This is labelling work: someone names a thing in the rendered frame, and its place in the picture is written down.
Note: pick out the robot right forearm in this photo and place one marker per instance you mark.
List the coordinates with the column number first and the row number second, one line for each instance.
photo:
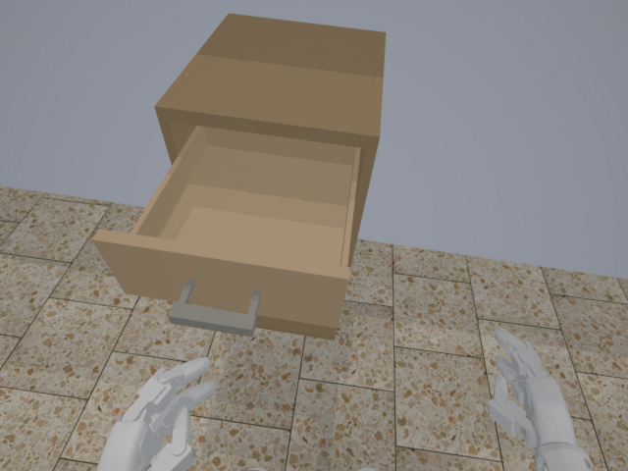
column 562, row 457

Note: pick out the robot right hand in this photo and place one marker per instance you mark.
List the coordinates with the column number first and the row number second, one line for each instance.
column 550, row 421

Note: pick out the cabinet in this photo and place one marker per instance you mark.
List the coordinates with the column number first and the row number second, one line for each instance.
column 289, row 79

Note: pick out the robot left hand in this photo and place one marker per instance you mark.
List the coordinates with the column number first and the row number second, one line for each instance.
column 133, row 443

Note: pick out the drawer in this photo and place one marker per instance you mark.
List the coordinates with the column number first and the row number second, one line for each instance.
column 239, row 212

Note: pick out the handle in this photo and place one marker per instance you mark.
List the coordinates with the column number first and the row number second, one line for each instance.
column 212, row 319

